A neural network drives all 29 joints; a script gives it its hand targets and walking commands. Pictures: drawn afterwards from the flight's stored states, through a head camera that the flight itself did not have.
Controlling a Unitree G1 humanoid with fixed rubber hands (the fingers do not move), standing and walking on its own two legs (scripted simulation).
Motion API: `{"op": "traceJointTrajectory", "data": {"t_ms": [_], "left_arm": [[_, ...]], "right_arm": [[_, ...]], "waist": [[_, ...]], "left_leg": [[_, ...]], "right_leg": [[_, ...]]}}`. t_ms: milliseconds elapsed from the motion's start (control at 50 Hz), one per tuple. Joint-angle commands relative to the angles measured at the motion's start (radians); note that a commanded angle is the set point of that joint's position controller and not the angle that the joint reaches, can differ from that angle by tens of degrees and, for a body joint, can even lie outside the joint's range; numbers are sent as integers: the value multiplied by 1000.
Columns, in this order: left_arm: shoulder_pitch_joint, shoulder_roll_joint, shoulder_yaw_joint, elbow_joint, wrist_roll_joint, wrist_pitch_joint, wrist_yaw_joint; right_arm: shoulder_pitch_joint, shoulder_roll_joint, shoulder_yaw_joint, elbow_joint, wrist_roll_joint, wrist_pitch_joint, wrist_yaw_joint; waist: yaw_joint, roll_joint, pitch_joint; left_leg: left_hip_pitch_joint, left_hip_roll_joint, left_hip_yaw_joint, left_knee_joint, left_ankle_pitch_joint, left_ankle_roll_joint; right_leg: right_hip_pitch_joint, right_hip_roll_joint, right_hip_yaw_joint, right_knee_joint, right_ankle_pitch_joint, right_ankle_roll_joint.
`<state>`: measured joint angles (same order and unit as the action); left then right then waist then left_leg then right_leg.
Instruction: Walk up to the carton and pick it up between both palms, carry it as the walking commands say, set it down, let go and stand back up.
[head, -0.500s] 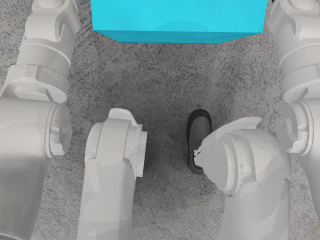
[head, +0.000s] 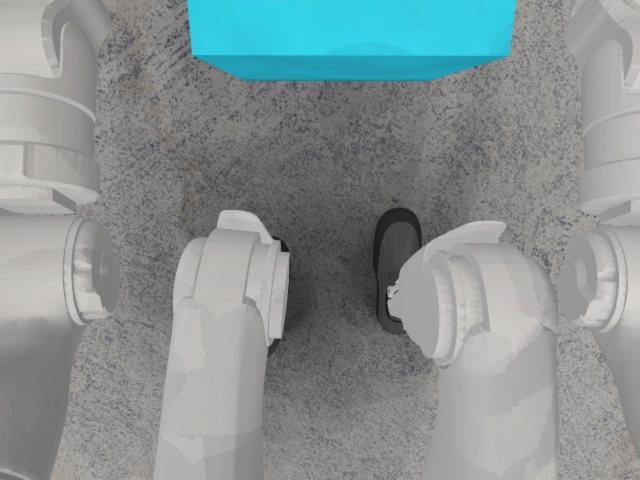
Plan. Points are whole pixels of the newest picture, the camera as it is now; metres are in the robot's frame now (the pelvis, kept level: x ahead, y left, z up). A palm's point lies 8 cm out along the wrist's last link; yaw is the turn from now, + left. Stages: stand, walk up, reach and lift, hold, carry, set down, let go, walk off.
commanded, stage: set down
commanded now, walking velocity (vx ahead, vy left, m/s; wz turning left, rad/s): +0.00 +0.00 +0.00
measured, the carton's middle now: out of the picture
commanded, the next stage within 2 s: let go in 1.06 s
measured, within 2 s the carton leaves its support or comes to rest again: neither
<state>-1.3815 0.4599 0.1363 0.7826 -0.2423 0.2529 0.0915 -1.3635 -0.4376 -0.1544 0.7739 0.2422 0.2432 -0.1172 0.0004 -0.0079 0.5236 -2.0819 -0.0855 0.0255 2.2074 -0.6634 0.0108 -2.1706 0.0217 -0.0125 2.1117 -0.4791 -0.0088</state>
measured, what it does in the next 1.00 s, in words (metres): rises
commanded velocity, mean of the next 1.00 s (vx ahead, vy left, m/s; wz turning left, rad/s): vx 0.00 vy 0.00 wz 0.00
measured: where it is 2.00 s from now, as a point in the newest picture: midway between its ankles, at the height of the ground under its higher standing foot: (328, 304)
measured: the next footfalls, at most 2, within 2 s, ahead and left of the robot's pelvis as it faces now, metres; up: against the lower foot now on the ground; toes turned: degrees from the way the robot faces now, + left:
none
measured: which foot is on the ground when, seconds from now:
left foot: down 0.00-1.00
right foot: down 0.00-1.00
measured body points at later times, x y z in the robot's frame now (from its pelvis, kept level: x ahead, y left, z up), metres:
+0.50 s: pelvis +0.00 -0.01 +0.13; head +0.38 -0.01 +0.35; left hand +0.57 +0.22 -0.01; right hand +0.56 -0.22 -0.02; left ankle +0.10 +0.10 -0.35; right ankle +0.14 -0.11 -0.35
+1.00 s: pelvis +0.01 -0.01 +0.26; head +0.37 -0.02 +0.51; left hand +0.56 +0.22 +0.14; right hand +0.56 -0.22 +0.13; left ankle +0.10 +0.10 -0.35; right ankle +0.14 -0.11 -0.35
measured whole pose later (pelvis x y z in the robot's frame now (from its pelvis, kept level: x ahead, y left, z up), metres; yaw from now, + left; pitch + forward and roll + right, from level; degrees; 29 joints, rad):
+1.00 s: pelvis +0.01 -0.01 +0.26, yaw -1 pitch +27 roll +3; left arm -1.27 0.51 0.23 0.65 -0.20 0.39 -0.04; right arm -1.28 -0.43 -0.15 0.59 0.18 0.43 -0.10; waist 0.00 -0.03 0.52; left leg -1.30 -0.07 0.00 1.23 -0.40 0.00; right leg -1.38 0.04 0.05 1.18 -0.27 -0.01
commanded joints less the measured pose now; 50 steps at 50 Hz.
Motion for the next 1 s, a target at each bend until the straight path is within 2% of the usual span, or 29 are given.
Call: {"op": "traceJointTrajectory", "data": {"t_ms": [0,40,60,120,160,180,220,320,340,360,380,440,460,500,520,540,560,640,660,720,740,760,820,840,880,900,920,940,980], "left_arm": [[-322,201,55,-188,12,-1,1],[-329,184,59,-226,-5,12,-6],[-300,193,64,-194,11,16,-8],[-316,221,92,-252,17,33,-15],[-283,197,87,-255,15,50,-20],[-293,204,85,-290,7,55,-24],[-274,208,95,-272,25,72,-30],[-301,246,119,-328,22,95,-41],[-289,240,119,-389,9,100,-45],[-282,237,107,-347,17,112,-47],[-257,241,118,-340,21,116,-51],[-257,265,130,-359,21,123,-59],[-249,271,148,-355,19,128,-62],[-243,260,115,-338,12,132,-73],[-257,270,120,-387,10,130,-75],[-253,271,128,-340,13,133,-80],[-275,278,117,-389,7,133,-80],[-260,283,117,-383,1,141,-91],[-263,295,129,-332,14,145,-93],[-229,291,127,-364,21,132,-101],[-198,269,114,-295,17,132,-105],[-203,276,131,-320,21,128,-109],[-214,277,122,-301,13,122,-120],[-197,280,136,-315,38,113,-122],[-197,289,152,-330,33,114,-124],[-180,273,132,-304,40,114,-126],[-169,261,126,-272,37,110,-131],[-179,281,148,-307,48,102,-134],[-145,261,151,-233,59,90,-143]], "right_arm": [[-317,-215,-54,-204,-36,1,-14],[-313,-195,-65,-256,-23,12,-16],[-285,-201,-75,-221,-47,19,-14],[-288,-199,-67,-276,-46,40,-16],[-295,-185,-58,-297,-32,58,-14],[-274,-191,-71,-325,-36,64,-14],[-271,-182,-67,-297,-36,82,-9],[-271,-205,-75,-339,-42,111,-10],[-266,-191,-73,-391,-30,113,-10],[-283,-188,-57,-370,-23,123,-9],[-249,-201,-70,-367,-36,125,-9],[-267,-181,-52,-393,-15,143,-5],[-249,-162,-40,-392,-18,147,-6],[-253,-182,-58,-377,-32,153,-8],[-256,-179,-65,-407,-32,151,-8],[-249,-188,-64,-394,-39,152,-7],[-266,-180,-52,-408,-29,158,-7],[-258,-184,-54,-410,-28,169,-5],[-276,-203,-56,-374,-35,174,-5],[-244,-185,-59,-419,-51,161,-3],[-210,-171,-51,-335,-57,164,3],[-219,-162,-51,-354,-52,158,5],[-236,-179,-50,-361,-57,154,4],[-226,-176,-42,-383,-62,153,2],[-249,-184,-37,-406,-61,154,5],[-231,-173,-40,-366,-57,158,11],[-206,-160,-34,-331,-60,156,13],[-200,-162,-37,-345,-74,151,10],[-179,-135,-29,-295,-74,142,12]], "waist": [[7,-1,-1946],[-10,6,-2006],[-3,12,-1991],[-6,-5,-2080],[16,2,-2078],[-3,4,-2098],[13,14,-2084],[6,4,-2174],[8,-4,-2236],[25,16,-2208],[17,6,-2227],[50,-10,-2208],[48,-24,-2243],[41,4,-2198],[27,3,-2255],[34,10,-2241],[37,4,-2252],[29,-14,-2253],[40,-7,-2188],[36,-12,-2244],[32,2,-2169],[46,-13,-2183],[32,-27,-2148],[54,-15,-2162],[58,-42,-2171],[67,2,-2137],[51,-16,-2085],[55,-25,-2102],[63,-34,-2023]], "left_leg": [[611,30,4,-339,356,-19],[654,31,0,-355,398,-20],[653,27,-3,-370,402,-22],[682,26,5,-411,400,-23],[686,18,11,-451,397,-24],[698,24,12,-454,414,-25],[705,21,13,-497,403,-26],[777,22,14,-570,427,-27],[835,11,14,-600,466,-31],[833,16,16,-623,460,-27],[860,15,11,-630,482,-29],[844,8,14,-694,460,-18],[839,7,26,-710,454,-18],[842,8,14,-753,449,-22],[903,7,14,-775,465,-21],[900,8,19,-779,471,-24],[932,5,17,-806,470,-21],[984,5,14,-888,465,-18],[970,11,11,-905,447,-20],[1052,3,5,-956,506,-18],[1027,5,4,-981,485,-24],[1051,3,3,-996,496,-21],[1067,10,3,-1051,487,-19],[1084,4,12,-1062,499,-21],[1096,4,9,-1102,500,-20],[1123,5,0,-1129,510,-16],[1107,12,2,-1135,490,-18],[1122,9,2,-1143,498,-20],[1074,13,-1,-1177,492,-15]], "right_leg": [[960,5,-31,-149,295,-8],[982,12,-24,-176,325,-14],[972,13,-29,-176,315,-17],[1064,26,-25,-235,330,-14],[1094,26,-19,-267,327,-13],[1098,27,-13,-279,343,-14],[1109,29,-16,-316,328,-12],[1199,31,-10,-399,352,-7],[1274,41,-11,-426,393,-4],[1246,37,-17,-440,387,-4],[1275,40,-6,-450,404,-3],[1321,42,12,-511,394,4],[1403,40,17,-529,415,5],[1392,38,28,-563,405,2],[1431,40,19,-591,424,6],[1440,40,28,-597,431,6],[1464,39,21,-623,434,10],[1551,39,30,-704,432,18],[1527,37,32,-722,402,15],[1598,40,36,-770,464,23],[1581,36,41,-792,440,18],[1607,34,38,-810,456,24],[1677,29,51,-866,463,26],[1721,27,71,-890,474,27],[1792,28,69,-919,482,25],[1743,27,70,-925,478,30],[1739,24,73,-950,465,29],[1784,19,84,-963,487,28],[1810,13,89,-987,502,31]]}}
